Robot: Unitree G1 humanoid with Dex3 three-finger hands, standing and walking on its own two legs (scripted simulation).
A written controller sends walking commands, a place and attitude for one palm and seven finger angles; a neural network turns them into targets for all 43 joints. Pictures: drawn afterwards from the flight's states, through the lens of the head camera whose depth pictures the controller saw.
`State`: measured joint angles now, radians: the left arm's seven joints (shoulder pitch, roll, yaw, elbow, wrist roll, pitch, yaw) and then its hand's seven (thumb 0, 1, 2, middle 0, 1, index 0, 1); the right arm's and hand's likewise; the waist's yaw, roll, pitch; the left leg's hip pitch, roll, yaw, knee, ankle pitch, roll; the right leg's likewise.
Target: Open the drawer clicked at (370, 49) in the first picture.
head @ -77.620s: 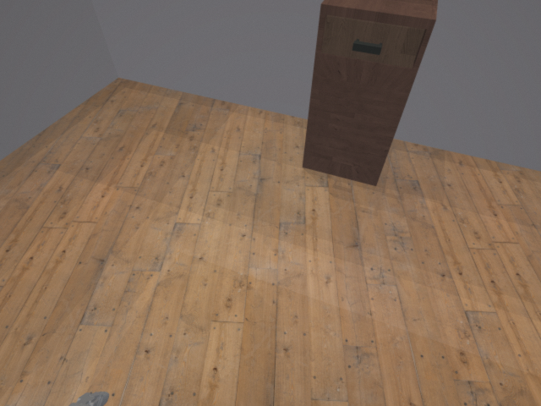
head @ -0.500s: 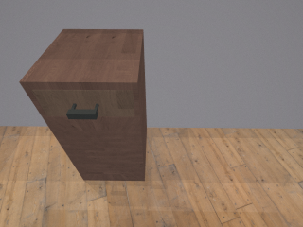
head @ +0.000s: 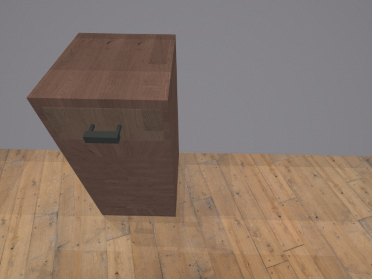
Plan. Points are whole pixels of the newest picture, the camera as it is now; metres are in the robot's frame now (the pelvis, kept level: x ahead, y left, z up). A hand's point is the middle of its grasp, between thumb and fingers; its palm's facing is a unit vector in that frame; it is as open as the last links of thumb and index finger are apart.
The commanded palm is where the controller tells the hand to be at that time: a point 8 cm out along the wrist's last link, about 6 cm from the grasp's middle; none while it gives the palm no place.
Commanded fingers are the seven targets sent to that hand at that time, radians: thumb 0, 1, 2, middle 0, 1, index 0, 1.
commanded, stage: look again from close up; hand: left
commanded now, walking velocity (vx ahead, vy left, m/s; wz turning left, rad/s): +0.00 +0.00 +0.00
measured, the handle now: (103, 132) +0.54 +0.29 -0.05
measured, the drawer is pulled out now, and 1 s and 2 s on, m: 0.00 0.00 0.00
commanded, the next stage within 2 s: shuffle to correct the standing spot in 0.42 s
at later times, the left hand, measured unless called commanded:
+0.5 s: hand out of the picture +0.02 +0.16 -0.17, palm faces +0.04 -0.98 -0.18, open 7.3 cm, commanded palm none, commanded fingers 0.00 0.90 0.90 -0.20 -0.30 -0.20 -0.30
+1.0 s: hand out of the picture +0.05 +0.24 -0.17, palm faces +0.04 -0.96 -0.27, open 7.3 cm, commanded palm none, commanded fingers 0.00 0.90 0.90 -0.20 -0.30 -0.20 -0.30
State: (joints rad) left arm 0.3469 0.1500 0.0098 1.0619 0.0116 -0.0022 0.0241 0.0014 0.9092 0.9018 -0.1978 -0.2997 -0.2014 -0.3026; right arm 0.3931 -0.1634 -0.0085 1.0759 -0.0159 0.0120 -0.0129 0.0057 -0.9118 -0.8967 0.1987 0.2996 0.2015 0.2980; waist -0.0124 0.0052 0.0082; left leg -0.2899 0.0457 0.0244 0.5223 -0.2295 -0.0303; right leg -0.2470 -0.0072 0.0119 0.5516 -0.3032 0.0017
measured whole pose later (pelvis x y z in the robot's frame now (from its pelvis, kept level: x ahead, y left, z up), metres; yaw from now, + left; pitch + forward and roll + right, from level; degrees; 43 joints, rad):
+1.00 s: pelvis +0.02 +0.04 +0.00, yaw -2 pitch +1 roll +2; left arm 0.25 0.19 0.06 1.02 0.02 0.04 0.05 0.00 0.91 0.90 -0.20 -0.30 -0.20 -0.30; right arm 0.22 -0.17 -0.03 0.97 -0.02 0.02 -0.01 0.00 -0.91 -0.90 0.20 0.30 0.20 0.30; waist 0.02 -0.02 0.05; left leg -0.27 -0.02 0.12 0.53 -0.27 0.04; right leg -0.39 -0.06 -0.03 0.98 -0.50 -0.02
